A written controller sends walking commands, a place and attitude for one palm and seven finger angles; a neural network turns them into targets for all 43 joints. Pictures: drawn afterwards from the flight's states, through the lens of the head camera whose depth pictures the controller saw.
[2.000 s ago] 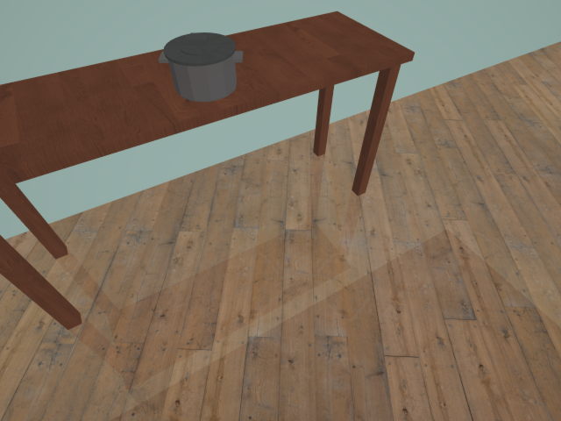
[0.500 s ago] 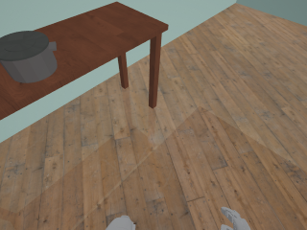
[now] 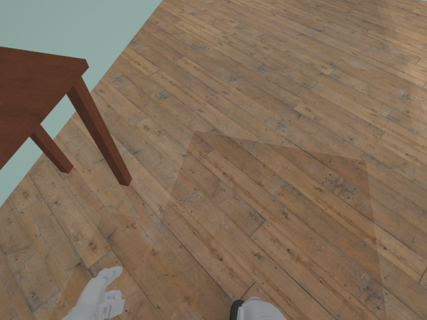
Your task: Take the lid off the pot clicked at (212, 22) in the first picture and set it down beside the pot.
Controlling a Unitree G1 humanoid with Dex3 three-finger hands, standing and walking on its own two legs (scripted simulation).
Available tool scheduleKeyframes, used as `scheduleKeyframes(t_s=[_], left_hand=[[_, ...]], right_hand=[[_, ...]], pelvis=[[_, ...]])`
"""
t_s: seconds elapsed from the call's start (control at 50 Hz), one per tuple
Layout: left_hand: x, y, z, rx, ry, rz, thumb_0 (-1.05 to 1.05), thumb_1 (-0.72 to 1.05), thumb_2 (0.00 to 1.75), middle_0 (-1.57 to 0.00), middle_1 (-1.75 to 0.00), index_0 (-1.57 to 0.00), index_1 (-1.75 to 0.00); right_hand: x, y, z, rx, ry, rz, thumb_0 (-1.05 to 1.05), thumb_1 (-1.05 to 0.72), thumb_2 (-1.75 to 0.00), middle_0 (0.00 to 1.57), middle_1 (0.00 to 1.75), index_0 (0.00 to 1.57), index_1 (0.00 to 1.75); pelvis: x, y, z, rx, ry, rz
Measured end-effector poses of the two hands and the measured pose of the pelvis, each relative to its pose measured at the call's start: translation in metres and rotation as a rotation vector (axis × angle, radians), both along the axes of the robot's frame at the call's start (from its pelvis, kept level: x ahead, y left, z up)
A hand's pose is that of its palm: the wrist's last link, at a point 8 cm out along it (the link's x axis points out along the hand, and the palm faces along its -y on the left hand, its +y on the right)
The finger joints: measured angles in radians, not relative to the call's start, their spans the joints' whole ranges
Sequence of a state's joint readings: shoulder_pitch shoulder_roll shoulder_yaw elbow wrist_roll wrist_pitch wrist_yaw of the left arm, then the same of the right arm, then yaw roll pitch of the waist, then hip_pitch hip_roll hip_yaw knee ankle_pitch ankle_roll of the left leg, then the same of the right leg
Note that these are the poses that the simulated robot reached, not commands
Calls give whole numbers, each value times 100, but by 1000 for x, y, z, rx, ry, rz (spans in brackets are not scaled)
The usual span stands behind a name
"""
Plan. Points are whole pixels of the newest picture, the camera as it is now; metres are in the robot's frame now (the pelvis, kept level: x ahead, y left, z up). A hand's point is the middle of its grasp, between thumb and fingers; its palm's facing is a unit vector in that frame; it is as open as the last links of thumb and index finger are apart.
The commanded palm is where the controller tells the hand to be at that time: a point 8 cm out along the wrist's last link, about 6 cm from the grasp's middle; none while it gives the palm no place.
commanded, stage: walk to a spot facing it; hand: left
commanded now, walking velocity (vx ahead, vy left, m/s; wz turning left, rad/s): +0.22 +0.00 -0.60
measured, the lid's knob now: out of the picture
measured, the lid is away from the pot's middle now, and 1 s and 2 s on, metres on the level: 0.00 0.00 0.00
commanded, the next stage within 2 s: turn to face it in 0.12 s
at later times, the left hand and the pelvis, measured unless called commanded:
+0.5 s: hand (120, 276) +0.23 +0.22 -0.17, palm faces -0.03 -0.99 -0.17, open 7.4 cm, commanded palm none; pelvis +0.17 +0.03 +0.01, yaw -6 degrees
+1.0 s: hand (122, 259) +0.26 +0.20 -0.12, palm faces +0.18 -0.94 -0.30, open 7.4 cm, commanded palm none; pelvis +0.18 -0.02 +0.02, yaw +10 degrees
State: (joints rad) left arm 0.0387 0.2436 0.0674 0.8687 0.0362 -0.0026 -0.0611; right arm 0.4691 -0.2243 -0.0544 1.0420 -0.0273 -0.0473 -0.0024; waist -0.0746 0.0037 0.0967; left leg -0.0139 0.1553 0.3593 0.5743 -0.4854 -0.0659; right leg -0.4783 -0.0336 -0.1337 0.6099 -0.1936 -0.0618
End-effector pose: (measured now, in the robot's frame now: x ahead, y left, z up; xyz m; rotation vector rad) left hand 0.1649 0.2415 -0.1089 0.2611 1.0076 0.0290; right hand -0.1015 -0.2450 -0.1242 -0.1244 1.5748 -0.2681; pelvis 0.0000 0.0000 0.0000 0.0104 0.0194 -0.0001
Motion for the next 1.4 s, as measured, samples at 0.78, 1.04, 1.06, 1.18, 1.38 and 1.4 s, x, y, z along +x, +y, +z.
scheduleKeyframes(t_s=[0.78, 1.04, 1.06, 1.18, 1.38, 1.4], left_hand=[[70, 41, -6, 10, 243, 221, 1, 91, 90, -20, -30, -19, -30], [66, -1, 25, 67, 64, 332, 1, 90, 90, -20, -30, -20, -30], [61, -4, 26, 65, 65, 344, 1, 90, 90, -20, -30, -20, -30], [21, -16, 23, 39, 99, 431, 1, 90, 90, -20, -30, -20, -30], [-95, -1, -8, -13, 272, 646, 1, 90, 90, -21, -30, -20, -30], [-107, 3, -15, -18, 284, 670, 1, 90, 90, -21, -30, -20, -30]], right_hand=[[321, 28, 17, -17, -265, 117, 0, -91, -90, 20, 30, 20, 30], [361, -29, -1, 43, -273, 247, 1, -91, -90, 20, 30, 20, 30], [368, -30, 1, 47, -284, 264, 1, -91, -90, 20, 30, 20, 30], [411, -24, 10, 57, -323, 384, 1, -91, -90, 20, 30, 20, 30], [489, 52, 26, 64, -457, 643, 1, -91, -90, 20, 30, 20, 30], [494, 61, 25, 61, -485, 670, 1, -91, -90, 20, 30, 20, 30]], pelvis=[[183, 30, 23, -30, 10, 20], [179, -22, 20, 24, -22, 201], [178, -24, 22, 29, -25, 216], [175, -29, 25, 52, -32, 297], [160, -5, 13, 21, -16, 427], [158, 0, 7, 5, -13, 443]])
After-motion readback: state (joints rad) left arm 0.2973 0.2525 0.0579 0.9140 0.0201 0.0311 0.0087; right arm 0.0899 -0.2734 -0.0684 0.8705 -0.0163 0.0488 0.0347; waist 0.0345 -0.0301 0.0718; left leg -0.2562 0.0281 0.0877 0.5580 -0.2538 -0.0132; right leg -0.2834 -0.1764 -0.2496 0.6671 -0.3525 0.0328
